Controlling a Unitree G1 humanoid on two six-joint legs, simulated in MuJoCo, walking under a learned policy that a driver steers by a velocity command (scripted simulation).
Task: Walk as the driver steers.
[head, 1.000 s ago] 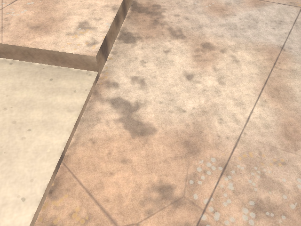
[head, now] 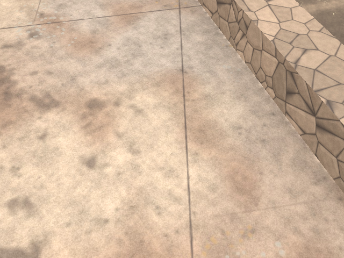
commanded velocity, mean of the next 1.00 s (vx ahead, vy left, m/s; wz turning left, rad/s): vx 0.06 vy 0.00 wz -0.06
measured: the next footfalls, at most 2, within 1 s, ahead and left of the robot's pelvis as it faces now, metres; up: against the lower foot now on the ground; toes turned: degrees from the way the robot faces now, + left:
right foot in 0.32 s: +0.03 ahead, -0.11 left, +0.00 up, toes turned +3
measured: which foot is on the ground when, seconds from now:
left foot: down 0.00-1.00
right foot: up 0.00-0.30, down 0.32-0.92, up 0.94-1.00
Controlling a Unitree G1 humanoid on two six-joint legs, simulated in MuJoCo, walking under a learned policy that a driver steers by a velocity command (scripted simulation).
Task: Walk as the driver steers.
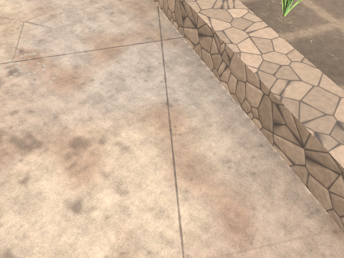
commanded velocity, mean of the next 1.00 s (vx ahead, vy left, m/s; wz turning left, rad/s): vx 0.13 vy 0.00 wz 0.10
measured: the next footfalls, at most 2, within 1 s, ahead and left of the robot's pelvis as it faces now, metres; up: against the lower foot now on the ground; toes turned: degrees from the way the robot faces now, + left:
right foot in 0.18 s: +0.06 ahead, -0.12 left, +0.00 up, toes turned +1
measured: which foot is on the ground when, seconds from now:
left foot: down 0.00-0.86, up 0.88-1.00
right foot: up 0.00-0.16, down 0.18-1.00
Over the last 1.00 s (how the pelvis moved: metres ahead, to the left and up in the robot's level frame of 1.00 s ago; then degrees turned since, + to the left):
0.10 0.02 0.01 -1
